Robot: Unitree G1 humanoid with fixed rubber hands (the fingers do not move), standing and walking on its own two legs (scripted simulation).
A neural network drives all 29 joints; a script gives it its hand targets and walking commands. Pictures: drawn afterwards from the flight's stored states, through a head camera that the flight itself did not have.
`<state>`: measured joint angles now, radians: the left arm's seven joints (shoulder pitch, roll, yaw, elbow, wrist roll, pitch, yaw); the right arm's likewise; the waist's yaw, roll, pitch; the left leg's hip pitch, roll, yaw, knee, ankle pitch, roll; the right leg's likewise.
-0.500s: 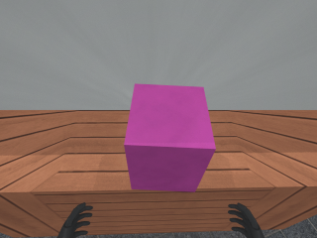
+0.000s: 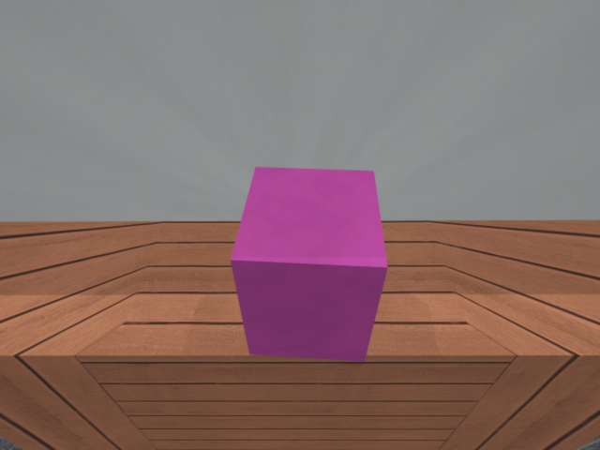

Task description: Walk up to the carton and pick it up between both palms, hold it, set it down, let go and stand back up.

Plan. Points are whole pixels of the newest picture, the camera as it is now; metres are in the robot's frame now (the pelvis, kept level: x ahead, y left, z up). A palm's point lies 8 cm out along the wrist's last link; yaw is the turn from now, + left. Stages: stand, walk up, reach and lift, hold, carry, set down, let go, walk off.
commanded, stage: stand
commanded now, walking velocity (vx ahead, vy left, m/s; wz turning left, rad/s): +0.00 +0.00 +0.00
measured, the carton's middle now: (310, 264) +0.42 +0.00 +0.00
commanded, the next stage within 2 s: none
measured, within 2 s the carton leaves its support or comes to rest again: neither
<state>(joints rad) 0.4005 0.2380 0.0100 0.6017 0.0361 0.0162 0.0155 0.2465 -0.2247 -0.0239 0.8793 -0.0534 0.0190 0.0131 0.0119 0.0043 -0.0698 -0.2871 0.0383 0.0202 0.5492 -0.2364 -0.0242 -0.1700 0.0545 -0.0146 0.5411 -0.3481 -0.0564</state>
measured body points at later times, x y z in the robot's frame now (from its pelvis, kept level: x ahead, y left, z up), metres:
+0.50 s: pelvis -0.02 +0.02 +0.01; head -0.04 +0.03 +0.46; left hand +0.01 +0.27 -0.13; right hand -0.03 -0.21 -0.15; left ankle +0.04 +0.13 -0.73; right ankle -0.03 -0.08 -0.73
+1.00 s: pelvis -0.01 +0.04 +0.01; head -0.03 +0.05 +0.46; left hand -0.04 +0.25 -0.15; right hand -0.03 -0.17 -0.15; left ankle +0.04 +0.13 -0.73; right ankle -0.03 -0.08 -0.73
